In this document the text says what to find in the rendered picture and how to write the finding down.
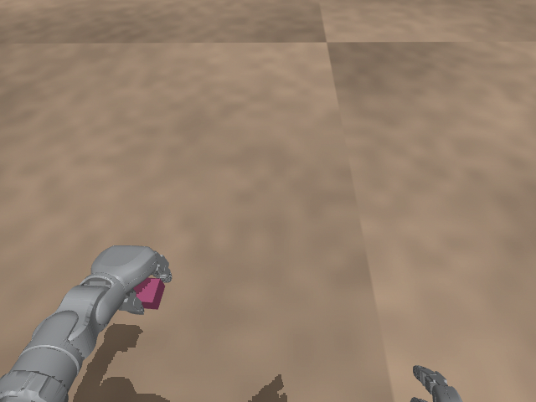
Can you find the left robot hand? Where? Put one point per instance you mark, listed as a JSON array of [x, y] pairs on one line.
[[131, 265]]

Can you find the right robot hand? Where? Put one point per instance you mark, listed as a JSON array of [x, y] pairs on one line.
[[436, 385]]

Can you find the left robot arm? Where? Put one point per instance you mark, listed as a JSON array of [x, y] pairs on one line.
[[49, 364]]

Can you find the small box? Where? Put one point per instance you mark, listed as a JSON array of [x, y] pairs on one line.
[[150, 292]]

